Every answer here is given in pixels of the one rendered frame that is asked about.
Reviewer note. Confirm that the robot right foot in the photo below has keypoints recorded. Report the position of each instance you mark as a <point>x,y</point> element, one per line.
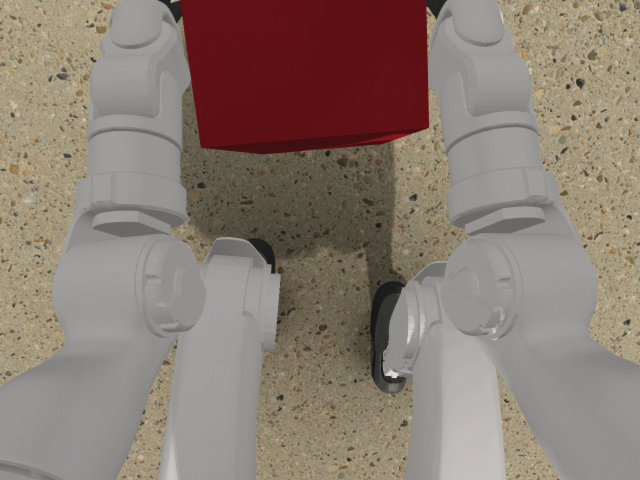
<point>384,302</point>

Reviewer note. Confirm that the carton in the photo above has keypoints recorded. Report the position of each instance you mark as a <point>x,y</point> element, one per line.
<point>275,76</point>

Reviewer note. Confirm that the left robot forearm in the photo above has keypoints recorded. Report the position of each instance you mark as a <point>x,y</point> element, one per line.
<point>134,133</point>

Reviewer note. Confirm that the right robot upper arm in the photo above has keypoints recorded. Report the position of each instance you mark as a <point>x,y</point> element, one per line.
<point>527,299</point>

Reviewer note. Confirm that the robot right shin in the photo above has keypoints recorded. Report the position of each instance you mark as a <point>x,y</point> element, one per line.
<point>392,363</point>

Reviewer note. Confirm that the robot left hand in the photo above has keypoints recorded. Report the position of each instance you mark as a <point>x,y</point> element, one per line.
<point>174,7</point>

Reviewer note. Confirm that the robot right hand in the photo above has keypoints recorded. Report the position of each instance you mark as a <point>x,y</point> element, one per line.
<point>435,6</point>

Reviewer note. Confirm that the right robot forearm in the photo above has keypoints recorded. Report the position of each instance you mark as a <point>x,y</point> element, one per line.
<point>489,127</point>

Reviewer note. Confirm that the left robot upper arm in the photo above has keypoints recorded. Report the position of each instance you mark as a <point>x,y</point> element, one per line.
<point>121,303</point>

